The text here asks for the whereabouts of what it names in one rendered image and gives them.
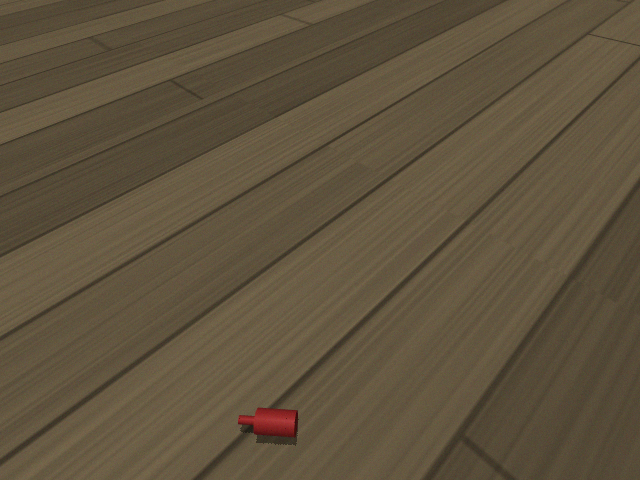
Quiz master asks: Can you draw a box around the bottle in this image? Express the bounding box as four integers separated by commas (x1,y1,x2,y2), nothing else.
238,408,298,437

